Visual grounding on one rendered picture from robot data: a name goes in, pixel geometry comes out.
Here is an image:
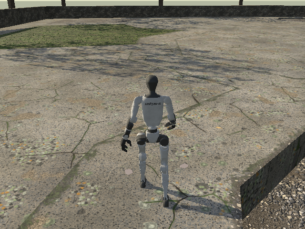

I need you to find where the robot left hand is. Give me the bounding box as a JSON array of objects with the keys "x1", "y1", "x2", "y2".
[{"x1": 121, "y1": 138, "x2": 132, "y2": 152}]

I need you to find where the left robot upper arm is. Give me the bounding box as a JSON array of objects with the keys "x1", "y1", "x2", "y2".
[{"x1": 129, "y1": 96, "x2": 142, "y2": 123}]

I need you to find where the robot left shin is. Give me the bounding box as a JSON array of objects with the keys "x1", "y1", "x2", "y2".
[{"x1": 139, "y1": 153, "x2": 146, "y2": 182}]

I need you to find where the robot right hand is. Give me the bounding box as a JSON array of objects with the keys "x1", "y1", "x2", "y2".
[{"x1": 164, "y1": 122, "x2": 175, "y2": 130}]

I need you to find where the right robot forearm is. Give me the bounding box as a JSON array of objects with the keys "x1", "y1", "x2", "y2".
[{"x1": 170, "y1": 114, "x2": 176, "y2": 125}]

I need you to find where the left robot foot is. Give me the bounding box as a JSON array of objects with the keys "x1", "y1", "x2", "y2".
[{"x1": 140, "y1": 177, "x2": 146, "y2": 188}]

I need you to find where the left robot forearm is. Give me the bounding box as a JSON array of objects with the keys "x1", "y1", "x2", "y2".
[{"x1": 122, "y1": 116, "x2": 134, "y2": 140}]

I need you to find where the right robot upper arm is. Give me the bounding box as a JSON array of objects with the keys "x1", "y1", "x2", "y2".
[{"x1": 162, "y1": 95, "x2": 175, "y2": 121}]

